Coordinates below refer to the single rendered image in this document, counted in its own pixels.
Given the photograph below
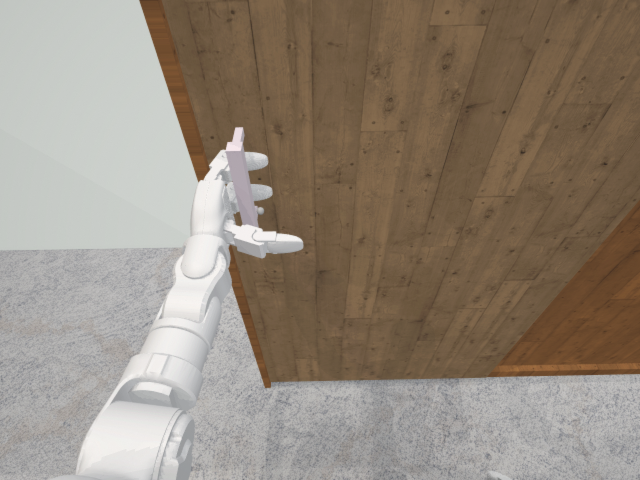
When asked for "wardrobe door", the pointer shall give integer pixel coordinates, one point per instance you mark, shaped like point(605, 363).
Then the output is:
point(449, 165)
point(595, 319)

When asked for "handle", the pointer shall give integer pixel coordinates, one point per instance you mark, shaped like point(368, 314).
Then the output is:
point(240, 177)

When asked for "left robot forearm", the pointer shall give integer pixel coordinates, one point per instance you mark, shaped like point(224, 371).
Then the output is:
point(167, 371)

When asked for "left robot upper arm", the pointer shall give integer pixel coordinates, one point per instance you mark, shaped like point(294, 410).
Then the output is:
point(135, 441)

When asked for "robot left hand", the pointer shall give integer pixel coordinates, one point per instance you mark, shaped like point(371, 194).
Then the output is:
point(214, 203)

